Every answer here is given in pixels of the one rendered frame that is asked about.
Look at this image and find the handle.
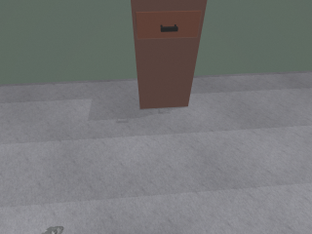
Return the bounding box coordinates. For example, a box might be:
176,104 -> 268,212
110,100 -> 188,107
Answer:
160,24 -> 178,32

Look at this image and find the drawer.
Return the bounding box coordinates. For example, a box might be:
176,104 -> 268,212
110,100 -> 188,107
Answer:
136,10 -> 202,39

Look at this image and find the cabinet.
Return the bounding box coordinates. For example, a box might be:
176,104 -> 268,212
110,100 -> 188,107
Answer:
131,0 -> 208,109

